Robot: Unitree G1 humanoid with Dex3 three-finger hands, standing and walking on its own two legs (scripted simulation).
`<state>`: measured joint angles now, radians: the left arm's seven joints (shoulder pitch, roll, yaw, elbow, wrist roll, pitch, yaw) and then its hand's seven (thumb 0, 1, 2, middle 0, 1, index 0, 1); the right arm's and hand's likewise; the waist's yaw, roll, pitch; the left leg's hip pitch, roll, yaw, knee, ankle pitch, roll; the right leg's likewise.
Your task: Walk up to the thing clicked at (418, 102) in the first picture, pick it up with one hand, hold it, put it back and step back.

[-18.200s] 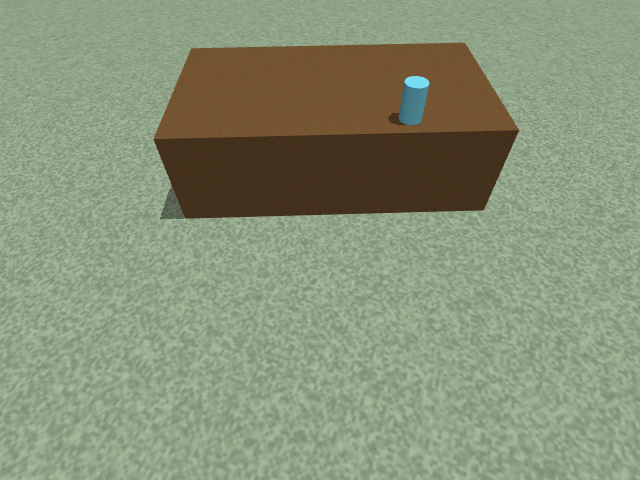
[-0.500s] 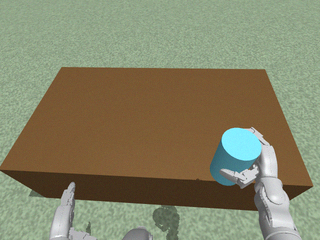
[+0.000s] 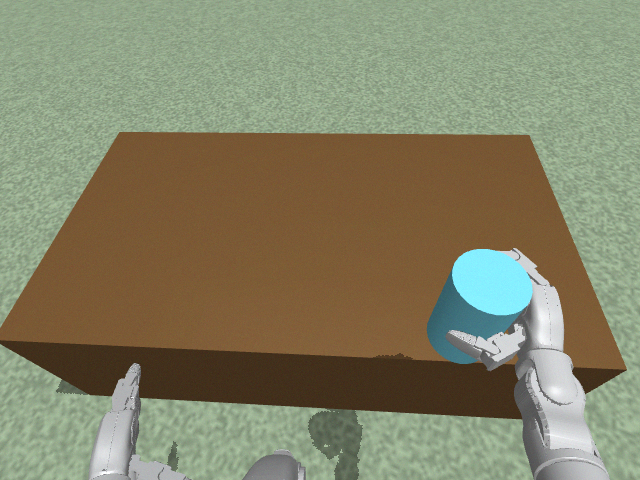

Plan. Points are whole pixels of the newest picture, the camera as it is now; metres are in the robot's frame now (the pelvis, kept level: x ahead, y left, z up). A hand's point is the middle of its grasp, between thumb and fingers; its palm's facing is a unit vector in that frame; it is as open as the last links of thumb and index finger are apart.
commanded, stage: hold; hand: right
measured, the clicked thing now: (472, 310) +0.32 -0.16 +0.02
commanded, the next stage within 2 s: crouch in 0.28 s
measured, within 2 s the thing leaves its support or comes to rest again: neither
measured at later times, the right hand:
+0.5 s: hand (482, 310) +0.31 -0.16 +0.03, palm faces +0.07 +1.00 +0.00, open 11.7 cm
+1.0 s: hand (463, 306) +0.38 -0.18 -0.08, palm faces +0.08 +1.00 +0.01, open 11.7 cm
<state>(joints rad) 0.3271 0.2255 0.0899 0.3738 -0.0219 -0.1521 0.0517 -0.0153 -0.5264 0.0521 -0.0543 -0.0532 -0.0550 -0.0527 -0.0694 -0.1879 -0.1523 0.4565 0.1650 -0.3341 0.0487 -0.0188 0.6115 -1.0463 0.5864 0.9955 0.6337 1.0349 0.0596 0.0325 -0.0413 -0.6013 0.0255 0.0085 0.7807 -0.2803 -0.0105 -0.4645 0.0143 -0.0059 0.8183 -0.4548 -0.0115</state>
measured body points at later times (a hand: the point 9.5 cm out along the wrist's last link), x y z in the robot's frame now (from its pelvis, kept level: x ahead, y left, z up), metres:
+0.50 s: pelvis -0.01 +0.00 +0.00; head +0.03 -0.01 +0.45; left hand +0.15 +0.26 -0.04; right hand +0.30 -0.22 +0.03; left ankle +0.07 +0.13 -0.70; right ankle -0.02 -0.11 -0.70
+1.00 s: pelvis -0.02 +0.00 -0.06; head +0.09 -0.04 +0.38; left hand +0.15 +0.27 -0.05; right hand +0.37 -0.23 -0.08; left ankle +0.07 +0.13 -0.70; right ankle -0.02 -0.11 -0.70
